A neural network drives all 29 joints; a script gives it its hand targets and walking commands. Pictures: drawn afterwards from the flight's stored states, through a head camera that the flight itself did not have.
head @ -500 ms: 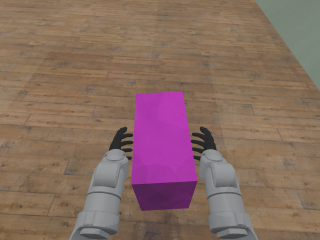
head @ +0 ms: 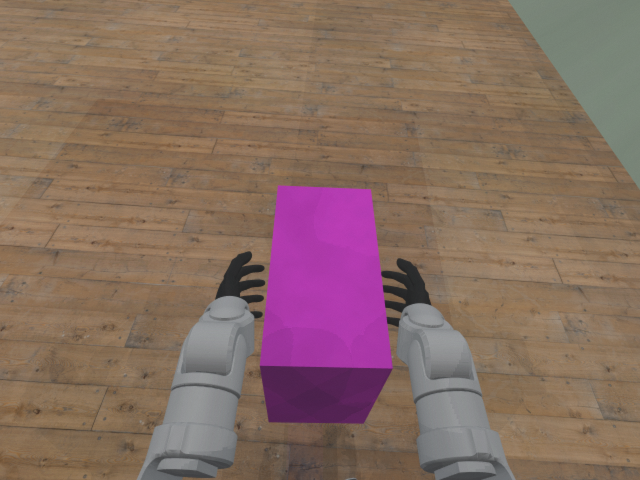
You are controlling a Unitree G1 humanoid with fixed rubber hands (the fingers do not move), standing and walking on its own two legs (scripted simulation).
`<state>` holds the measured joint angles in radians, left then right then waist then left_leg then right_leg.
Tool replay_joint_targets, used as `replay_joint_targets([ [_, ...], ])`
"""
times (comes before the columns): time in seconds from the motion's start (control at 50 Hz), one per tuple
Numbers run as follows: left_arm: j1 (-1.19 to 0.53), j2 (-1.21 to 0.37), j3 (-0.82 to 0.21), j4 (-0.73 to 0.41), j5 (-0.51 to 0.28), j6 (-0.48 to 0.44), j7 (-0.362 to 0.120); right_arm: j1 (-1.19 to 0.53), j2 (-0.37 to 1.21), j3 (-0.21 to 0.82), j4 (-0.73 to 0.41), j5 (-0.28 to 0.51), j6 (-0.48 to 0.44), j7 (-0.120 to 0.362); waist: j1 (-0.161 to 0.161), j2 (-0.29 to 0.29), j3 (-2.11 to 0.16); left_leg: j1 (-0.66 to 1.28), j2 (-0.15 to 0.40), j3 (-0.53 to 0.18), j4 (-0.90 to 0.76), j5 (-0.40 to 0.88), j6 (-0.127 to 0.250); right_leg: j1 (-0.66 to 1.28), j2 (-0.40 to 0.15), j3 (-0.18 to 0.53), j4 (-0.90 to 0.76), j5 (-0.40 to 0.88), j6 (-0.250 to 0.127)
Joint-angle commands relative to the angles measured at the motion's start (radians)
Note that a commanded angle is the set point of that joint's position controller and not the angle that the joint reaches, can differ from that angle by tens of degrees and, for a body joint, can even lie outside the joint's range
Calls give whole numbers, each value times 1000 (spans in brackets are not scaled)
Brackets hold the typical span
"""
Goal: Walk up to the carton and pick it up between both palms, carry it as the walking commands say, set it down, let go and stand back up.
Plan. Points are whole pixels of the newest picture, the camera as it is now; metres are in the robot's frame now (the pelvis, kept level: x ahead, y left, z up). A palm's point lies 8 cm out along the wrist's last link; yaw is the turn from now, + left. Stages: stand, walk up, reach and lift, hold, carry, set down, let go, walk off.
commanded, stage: hold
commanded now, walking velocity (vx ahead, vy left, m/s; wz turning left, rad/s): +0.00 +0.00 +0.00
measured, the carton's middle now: (320, 304) +0.38 +0.00 -0.07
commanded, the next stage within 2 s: set down in 0.80 s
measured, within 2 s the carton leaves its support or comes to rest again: neither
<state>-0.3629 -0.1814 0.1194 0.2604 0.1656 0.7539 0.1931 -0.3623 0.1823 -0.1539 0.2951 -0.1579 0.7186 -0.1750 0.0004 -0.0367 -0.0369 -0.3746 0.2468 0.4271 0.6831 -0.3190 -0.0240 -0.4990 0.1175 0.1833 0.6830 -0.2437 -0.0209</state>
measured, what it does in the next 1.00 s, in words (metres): stands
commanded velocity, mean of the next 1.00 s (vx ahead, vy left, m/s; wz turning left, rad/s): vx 0.00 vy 0.00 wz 0.00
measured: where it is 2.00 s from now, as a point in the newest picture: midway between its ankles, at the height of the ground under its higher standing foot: outside the picture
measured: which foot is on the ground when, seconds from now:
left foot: down 0.00-1.00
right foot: down 0.00-1.00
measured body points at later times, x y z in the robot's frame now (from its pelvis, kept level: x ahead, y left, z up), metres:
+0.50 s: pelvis -0.04 +0.06 +0.01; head -0.05 +0.07 +0.46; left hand +0.30 +0.21 +0.05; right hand +0.30 -0.02 +0.04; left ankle +0.00 +0.17 -0.72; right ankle +0.06 -0.10 -0.72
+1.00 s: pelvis -0.01 +0.03 +0.01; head -0.04 +0.02 +0.46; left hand +0.29 +0.21 +0.04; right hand +0.34 -0.02 +0.06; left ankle +0.00 +0.17 -0.72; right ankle +0.06 -0.10 -0.72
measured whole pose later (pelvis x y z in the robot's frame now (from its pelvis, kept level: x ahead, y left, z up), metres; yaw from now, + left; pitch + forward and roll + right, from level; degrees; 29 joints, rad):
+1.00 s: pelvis -0.01 +0.03 +0.01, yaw +9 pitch +3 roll +1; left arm -0.38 -0.19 0.21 0.50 0.32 0.66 0.15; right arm -0.46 0.22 -0.16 0.53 -0.17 0.71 -0.33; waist 0.01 -0.02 -0.16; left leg -0.35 -0.06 -0.15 0.53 -0.22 -0.01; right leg -0.38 0.03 0.13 0.55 -0.21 0.03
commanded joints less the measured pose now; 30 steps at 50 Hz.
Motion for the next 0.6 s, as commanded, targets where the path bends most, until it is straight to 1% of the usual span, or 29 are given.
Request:
replay_joint_targets([
  [0.0, -554, -854, -453, -167, -141, -92, -309, -503, 1106, 504, -135, 255, -69, 257, 76, -5, -452, 158, -371, -389, -83, 288, 102, 458, -64, 94, -208, 502, 54],
  [0.02, -540, -881, -454, -163, -141, -100, -323, -513, 1150, 537, -158, 266, -78, 264, 79, -11, -485, 130, -382, -400, -74, 316, 104, 454, -66, 94, -194, 579, 61],
  [0.04, -525, -917, -474, -164, -158, -104, -341, -520, 1182, 581, -204, 274, -80, 268, 70, -32, -525, 73, -391, -417, -70, 314, 105, 469, -65, 89, -185, 622, 58],
  [0.06, -517, -948, -487, -143, -168, -104, -359, -518, 1200, 601, -204, 279, -79, 271, 65, -41, -557, 26, -400, -431, -85, 289, 94, 518, -60, 69, -180, 630, 59],
  [0.08, -534, -971, -500, -136, -175, -107, -375, -535, 1224, 624, -208, 287, -81, 275, 70, -32, -571, 18, -405, -434, -96, 275, 85, 553, -63, 62, -184, 629, 68],
  [0.1, -564, -970, -494, -112, -176, -111, -389, -550, 1236, 623, -175, 281, -81, 276, 70, -45, -581, 20, -412, -432, -104, 228, 74, 576, -66, 51, -202, 546, 81],
  [0.12, -586, -977, -497, -97, -176, -111, -399, -553, 1245, 618, -144, 277, -81, 277, 67, -29, -576, 29, -413, -436, -111, 204, 64, 586, -66, 44, -212, 484, 83],
  [0.14, -601, -976, -490, -76, -174, -113, -408, -560, 1256, 607, -114, 272, -81, 277, 67, -34, -567, 26, -418, -434, -117, 165, 56, 593, -67, 30, -232, 395, 91],
  [0.16, -611, -987, -478, -57, -167, -112, -410, -595, 1259, 613, -96, 278, -83, 285, 85, -10, -545, 30, -416, -433, -119, 148, 49, 569, -63, 19, -238, 312, 92],
  [0.2, -644, -1002, -454, -26, -153, -116, -412, -654, 1253, 614, -50, 281, -86, 300, 109, 17, -515, 24, -418, -427, -131, 93, 35, 561, -56, -9, -248, 165, 88],
  [0.22, -660, -1013, -443, 1, -146, -114, -412, -676, 1245, 601, -25, 276, -87, 307, 109, 30, -495, 34, -414, -428, -138, 69, 34, 542, -51, -19, -251, 104, 80],
  [0.24, -673, -1014, -418, 35, -132, -112, -410, -697, 1228, 581, 7, 268, -87, 316, 119, 32, -461, 40, -411, -428, -150, 37, 33, 523, -46, -30, -256, 33, 73],
  [0.3, -714, -1042, -366, 132, -114, -112, -407, -764, 1170, 519, 93, 245, -97, 336, 116, 42, -398, 61, -394, -433, -186, -41, 23, 482, -37, -75, -255, -112, 57],
  [0.32, -733, -1053, -356, 157, -112, -113, -405, -791, 1148, 506, 112, 240, -103, 343, 110, 54, -380, 58, -386, -438, -203, -73, 20, 483, -31, -92, -244, -128, 55],
  [0.38, -802, -1106, -333, 234, -115, -118, -399, -885, 1100, 467, 158, 233, -124, 358, 85, 106, -346, 23, -355, -464, -266, -161, 9, 508, -6, -147, -196, -111, 49],
  [0.46, -868, -1184, -330, 298, -132, -136, -394, -1003, 1078, 438, 173, 231, -155, 371, 49, 152, -398, 31, -325, -506, -322, -191, 2, 515, 22, -198, -143, -30, 38],
  [0.5, -879, -1219, -335, 323, -139, -147, -390, -1042, 1076, 427, 170, 233, -168, 374, 42, 173, -420, 55, -317, -522, -333, -173, -2, 500, 30, -215, -127, 14, 34],
  [0.56, -873, -1257, -342, 351, -144, -164, -387, -1057, 1088, 410, 165, 236, -178, 376, 29, 192, -474, 89, -311, -537, -328, -85, -13, 490, 36, -229, -123, 63, 33],
  [0.58, -859, -1262, -349, 351, -147, -167, -388, -1034, 1094, 405, 164, 233, -176, 373, 14, 188, -487, 107, -310, -541, -322, -45, -15, 488, 37, -229, -127, 83, 33],
])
